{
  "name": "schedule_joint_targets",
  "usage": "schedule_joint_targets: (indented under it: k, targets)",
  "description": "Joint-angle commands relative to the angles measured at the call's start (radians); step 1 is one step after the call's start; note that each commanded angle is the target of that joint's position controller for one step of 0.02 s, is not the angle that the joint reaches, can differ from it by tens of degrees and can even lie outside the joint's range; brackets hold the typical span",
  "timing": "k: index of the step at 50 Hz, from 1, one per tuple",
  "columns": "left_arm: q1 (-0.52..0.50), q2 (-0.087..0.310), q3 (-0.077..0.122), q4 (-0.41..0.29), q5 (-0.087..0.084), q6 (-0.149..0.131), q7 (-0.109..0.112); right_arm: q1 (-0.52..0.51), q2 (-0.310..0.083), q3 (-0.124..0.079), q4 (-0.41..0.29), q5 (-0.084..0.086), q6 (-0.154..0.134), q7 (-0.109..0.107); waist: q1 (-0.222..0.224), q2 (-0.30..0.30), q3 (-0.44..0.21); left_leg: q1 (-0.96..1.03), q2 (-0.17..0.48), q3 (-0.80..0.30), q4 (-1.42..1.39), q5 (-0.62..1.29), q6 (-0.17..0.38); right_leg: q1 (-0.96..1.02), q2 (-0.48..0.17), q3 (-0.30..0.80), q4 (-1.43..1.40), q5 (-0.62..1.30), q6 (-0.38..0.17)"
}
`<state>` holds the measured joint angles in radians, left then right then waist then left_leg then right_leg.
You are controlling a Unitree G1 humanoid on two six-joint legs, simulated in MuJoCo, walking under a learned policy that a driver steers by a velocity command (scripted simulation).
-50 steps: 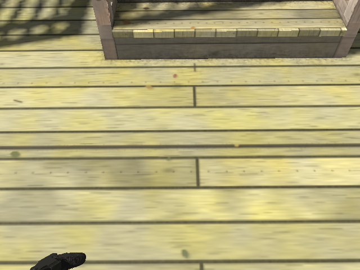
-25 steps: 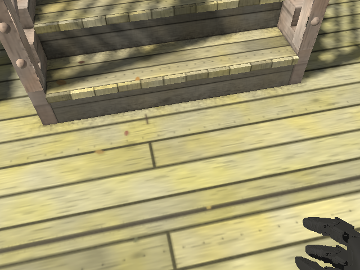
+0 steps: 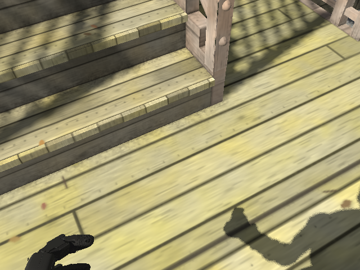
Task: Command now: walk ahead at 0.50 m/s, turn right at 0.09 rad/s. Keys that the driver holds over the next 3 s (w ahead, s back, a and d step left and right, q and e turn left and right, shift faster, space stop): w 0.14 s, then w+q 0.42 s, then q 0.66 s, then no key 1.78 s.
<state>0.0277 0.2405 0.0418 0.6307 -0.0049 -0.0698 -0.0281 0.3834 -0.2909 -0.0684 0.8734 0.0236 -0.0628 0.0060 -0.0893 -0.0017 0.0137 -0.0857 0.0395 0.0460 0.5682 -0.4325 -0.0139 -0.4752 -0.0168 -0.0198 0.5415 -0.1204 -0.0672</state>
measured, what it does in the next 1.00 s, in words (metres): walks ahead, turning left: left foot, then right foot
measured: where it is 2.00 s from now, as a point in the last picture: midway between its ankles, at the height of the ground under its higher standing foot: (155, 260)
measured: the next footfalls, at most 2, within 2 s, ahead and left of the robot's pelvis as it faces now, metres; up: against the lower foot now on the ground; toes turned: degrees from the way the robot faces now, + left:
left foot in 0.50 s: +0.43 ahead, +0.15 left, +0.00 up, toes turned +11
right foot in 0.98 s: +0.63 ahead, +0.02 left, +0.00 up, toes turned +29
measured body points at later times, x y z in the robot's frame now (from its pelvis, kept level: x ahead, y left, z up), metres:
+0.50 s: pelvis +0.27 +0.03 -0.01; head +0.30 +0.04 +0.44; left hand +0.25 +0.32 -0.13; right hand +0.51 -0.17 -0.09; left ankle +0.39 +0.14 -0.73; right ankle +0.10 -0.11 -0.72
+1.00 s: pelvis +0.48 +0.06 +0.00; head +0.51 +0.07 +0.45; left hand +0.51 +0.37 -0.09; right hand +0.66 -0.19 -0.12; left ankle +0.39 +0.14 -0.72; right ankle +0.60 +0.00 -0.73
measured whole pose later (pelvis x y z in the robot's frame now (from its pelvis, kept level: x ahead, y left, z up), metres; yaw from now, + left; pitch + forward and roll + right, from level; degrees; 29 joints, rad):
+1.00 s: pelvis +0.48 +0.06 +0.00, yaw +27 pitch +0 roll +1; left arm 0.15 0.29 0.01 0.74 0.02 -0.03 0.03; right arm 0.30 -0.32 -0.09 0.81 -0.01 0.02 0.00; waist -0.05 0.00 0.06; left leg -0.19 -0.15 -0.21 0.59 -0.37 0.05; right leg -0.38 0.01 0.04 0.54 -0.16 0.00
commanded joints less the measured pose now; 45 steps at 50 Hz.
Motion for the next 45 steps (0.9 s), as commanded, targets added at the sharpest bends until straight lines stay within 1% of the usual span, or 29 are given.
schedule_joint_targets:
  k: [1,2,3,4,5,7,9,12,15,18,20,21,22,23,24,25,26,27,28,29,30,31,32,33,35,36,39,42,45]
  targets:
    - [0.441,0.250,0.087,0.039,0.000,0.003,0.017,-0.004,-0.076,0.008,-0.099,-0.009,-0.051,0.001,0.220,-0.223,-0.400,-0.692,-0.045,-0.121,0.703,-0.139,0.018,0.884,-0.385,0.741,-0.205,-0.136,-0.294]
    - [0.370,0.206,0.068,0.036,-0.003,0.002,0.016,-0.074,-0.130,-0.008,-0.123,0.015,-0.059,0.005,0.207,-0.168,-0.251,-0.774,0.011,-0.122,0.746,-0.076,0.028,0.773,-0.347,0.601,-0.219,-0.150,-0.250]
    - [0.308,0.169,0.055,0.029,-0.002,0.002,0.015,-0.128,-0.121,-0.005,-0.133,0.012,-0.058,0.004,0.181,-0.113,-0.171,-0.755,0.054,-0.099,0.709,0.012,0.033,0.640,-0.298,0.477,-0.234,-0.113,-0.217]
    - [0.249,0.140,0.045,0.028,0.003,0.002,0.011,-0.148,-0.111,-0.006,-0.135,-0.006,-0.052,0.001,0.147,-0.077,-0.100,-0.711,0.080,-0.096,0.643,0.072,0.026,0.506,-0.260,0.402,-0.272,-0.054,-0.199]
    - [0.213,0.117,0.037,0.026,0.011,-0.004,0.009,-0.137,-0.105,-0.010,-0.132,-0.014,-0.041,0.000,0.110,-0.091,-0.069,-0.645,0.102,-0.105,0.596,0.117,0.022,0.409,-0.229,0.347,-0.308,-0.003,-0.184]
    - [0.193,0.122,0.040,0.035,0.008,-0.017,0.007,-0.109,-0.069,-0.003,-0.123,-0.014,-0.019,0.001,0.074,-0.097,-0.052,-0.583,0.106,-0.099,0.549,0.167,0.007,0.318,-0.212,0.286,-0.363,0.059,-0.191]
    - [0.202,0.141,0.048,0.057,0.011,-0.031,0.012,-0.135,-0.056,0.001,-0.130,-0.014,-0.004,-0.002,0.067,-0.072,-0.030,-0.608,0.108,-0.104,0.481,0.251,-0.008,0.300,-0.212,0.206,-0.393,0.125,-0.190]
    - [0.232,0.158,0.052,0.090,0.014,-0.036,0.023,-0.217,-0.042,0.008,-0.148,-0.011,0.000,0.004,0.095,-0.054,-0.002,-0.616,0.095,-0.113,0.315,0.421,-0.006,0.313,-0.195,0.096,-0.410,0.165,-0.154]
    - [0.265,0.179,0.056,0.116,0.011,-0.036,0.029,-0.307,-0.032,0.015,-0.176,-0.004,-0.003,0.017,0.133,-0.049,0.024,-0.589,0.065,-0.095,0.168,0.529,0.009,0.341,-0.197,0.021,-0.422,0.151,-0.123]
    - [0.306,0.192,0.061,0.148,0.003,-0.027,0.033,-0.382,-0.031,0.018,-0.216,-0.003,-0.002,0.033,0.164,-0.038,0.052,-0.618,0.053,-0.083,0.086,0.518,0.032,0.444,-0.229,-0.014,-0.402,0.155,-0.108]
    - [0.319,0.199,0.065,0.166,-0.002,-0.015,0.036,-0.412,-0.035,0.018,-0.242,-0.004,-0.001,0.046,0.169,-0.039,0.062,-0.638,0.044,-0.067,0.054,0.450,0.054,0.520,-0.253,-0.031,-0.364,0.203,-0.093]
    - [0.318,0.205,0.067,0.170,-0.005,-0.008,0.038,-0.416,-0.039,0.016,-0.252,-0.006,-0.001,0.052,0.165,-0.045,0.060,-0.633,0.034,-0.049,0.044,0.399,0.068,0.550,-0.260,-0.043,-0.332,0.271,-0.083]
    - [0.306,0.213,0.069,0.169,-0.007,-0.001,0.042,-0.404,-0.048,0.012,-0.260,-0.007,-0.001,0.057,0.150,-0.058,0.044,-0.594,0.014,-0.021,0.036,0.345,0.085,0.569,-0.261,-0.060,-0.284,0.410,-0.070]
    - [0.293,0.232,0.074,0.165,-0.007,0.006,0.048,-0.369,-0.068,0.002,-0.261,-0.011,0.001,0.059,0.126,-0.080,0.009,-0.521,-0.022,0.017,0.038,0.291,0.103,0.580,-0.254,-0.081,-0.208,0.602,-0.054]
    - [0.278,0.245,0.077,0.159,-0.008,0.015,0.055,-0.276,-0.097,-0.016,-0.244,-0.012,0.004,0.058,0.072,-0.088,-0.050,-0.390,-0.066,0.053,0.020,0.273,0.125,0.571,-0.236,-0.112,-0.076,0.768,-0.032]
    - [0.282,0.235,0.072,0.154,-0.005,0.021,0.063,-0.117,-0.148,-0.046,-0.203,-0.009,0.007,0.048,-0.004,-0.063,-0.134,-0.156,-0.107,0.050,-0.026,0.317,0.160,0.487,-0.192,-0.146,0.135,0.784,0.000]
    - [0.361,0.180,0.045,0.149,0.070,0.007,0.052,0.084,-0.177,-0.043,-0.134,-0.118,0.014,0.026,-0.035,-0.012,-0.250,0.125,0.015,-0.142,-0.018,0.267,0.207,0.296,-0.142,-0.190,0.475,0.394,0.027]
    - [0.440,0.067,0.020,0.094,0.053,-0.004,0.023,0.062,-0.318,-0.077,-0.148,-0.097,0.019,0.022,0.048,0.320,-0.371,0.431,0.299,-0.711,-0.126,0.347,0.393,-0.129,0.065,-0.107,0.824,-0.462,0.079]
    - [0.310,0.139,0.030,0.098,0.061,-0.010,0.022,0.072,-0.269,-0.073,-0.158,-0.056,0.029,0.017,-0.022,0.127,-0.378,0.441,0.269,-0.781,-0.217,0.355,0.373,-0.237,0.039,0.080,0.874,-0.402,0.063]
    - [0.234,0.144,0.028,0.076,0.036,-0.018,0.018,0.005,-0.235,-0.064,-0.151,-0.048,0.029,0.008,-0.001,0.080,-0.217,0.312,0.254,-0.605,-0.209,0.478,0.352,-0.274,-0.014,0.083,0.853,-0.300,0.056]
    - [0.222,0.135,0.020,0.080,0.034,-0.025,0.023,-0.044,-0.174,-0.046,-0.149,-0.043,0.029,0.006,0.037,0.010,-0.115,0.160,0.222,-0.500,-0.211,0.693,0.322,-0.222,-0.051,0.071,0.764,-0.235,0.059]
    - [0.220,0.143,0.021,0.082,0.044,-0.015,0.028,-0.079,-0.143,-0.036,-0.151,-0.031,0.028,0.005,0.067,0.007,-0.072,0.064,0.184,-0.423,-0.210,0.861,0.302,-0.164,-0.066,0.070,0.711,-0.238,0.073]
    - [0.251,0.153,0.022,0.090,0.051,0.004,0.035,-0.098,-0.125,-0.029,-0.152,-0.027,0.027,0.004,0.098,0.013,-0.070,-0.012,0.158,-0.373,-0.221,0.938,0.283,-0.087,-0.072,0.071,0.672,-0.241,0.086]
    - [0.277,0.151,0.021,0.098,0.052,0.022,0.036,-0.105,-0.125,-0.027,-0.149,-0.026,0.022,0.008,0.117,0.026,-0.079,-0.054,0.141,-0.341,-0.224,0.986,0.277,-0.039,-0.067,0.067,0.635,-0.256,0.096]
    - [0.286,0.132,0.014,0.096,0.047,0.042,0.036,-0.096,-0.157,-0.036,-0.137,-0.029,0.015,0.012,0.133,0.041,-0.088,-0.096,0.118,-0.303,-0.227,1.053,0.278,-0.012,-0.046,0.048,0.561,-0.248,0.112]
    - [0.273,0.127,0.011,0.093,0.044,0.047,0.037,-0.090,-0.167,-0.039,-0.132,-0.032,0.017,0.011,0.129,0.050,-0.084,-0.105,0.109,-0.296,-0.233,1.039,0.275,-0.018,-0.041,0.042,0.519,-0.228,0.116]
    - [0.201,0.113,0.000,0.074,0.041,0.052,0.031,-0.079,-0.163,-0.039,-0.123,-0.029,0.032,0.010,0.102,0.084,-0.077,-0.113,0.070,-0.279,-0.230,0.971,0.251,-0.012,-0.027,0.034,0.378,-0.126,0.117]
    - [0.135,0.126,-0.002,0.061,0.032,0.059,0.037,-0.050,-0.178,-0.049,-0.111,-0.035,0.044,0.003,0.072,0.089,-0.076,-0.086,0.066,-0.319,-0.199,0.882,0.214,0.012,-0.008,0.042,0.261,-0.068,0.117]
    - [0.116,0.146,0.000,0.056,0.020,0.055,0.050,-0.051,-0.180,-0.054,-0.106,-0.044,0.059,-0.003,0.060,0.109,-0.052,-0.069,0.063,-0.377,-0.137,0.858,0.190,0.054,0.025,0.053,0.159,-0.103,0.105]
Over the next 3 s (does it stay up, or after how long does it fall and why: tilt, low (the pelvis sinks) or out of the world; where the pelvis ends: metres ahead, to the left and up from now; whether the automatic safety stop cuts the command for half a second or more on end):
stays up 0.50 0.09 0.02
